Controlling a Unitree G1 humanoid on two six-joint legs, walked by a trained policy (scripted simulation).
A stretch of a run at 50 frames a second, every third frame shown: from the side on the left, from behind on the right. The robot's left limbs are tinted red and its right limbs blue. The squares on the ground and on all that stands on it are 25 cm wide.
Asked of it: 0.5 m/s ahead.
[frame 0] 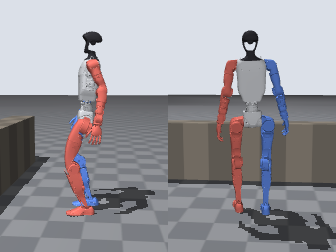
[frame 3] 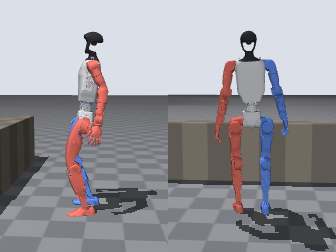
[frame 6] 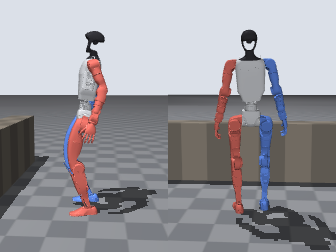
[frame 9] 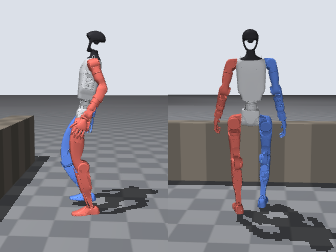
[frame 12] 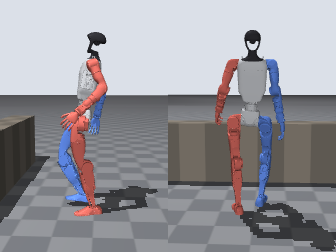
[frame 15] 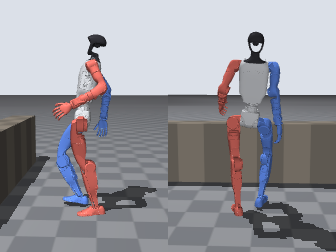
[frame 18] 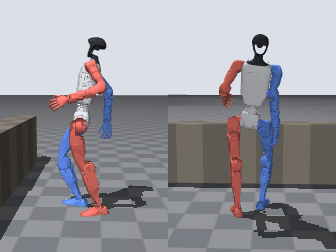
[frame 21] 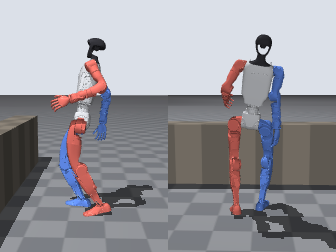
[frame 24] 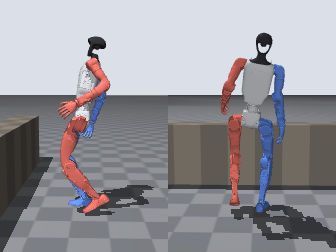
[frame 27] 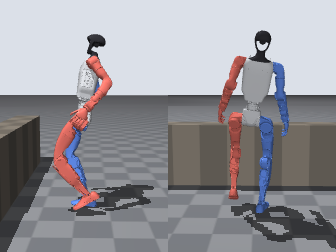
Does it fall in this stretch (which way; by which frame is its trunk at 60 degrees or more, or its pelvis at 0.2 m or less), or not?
no
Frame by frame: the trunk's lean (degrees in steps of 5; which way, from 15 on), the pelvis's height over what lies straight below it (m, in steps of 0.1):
0: 5, 0.8
3: 10, 0.8
6: 10, 0.8
9: 10, 0.8
12: 10, 0.8
15: 15 backward, 0.8
18: 15 backward and to its right, 0.7
21: 15 backward and to its right, 0.7
24: 15 backward and to its right, 0.8
27: 15 backward and to its right, 0.8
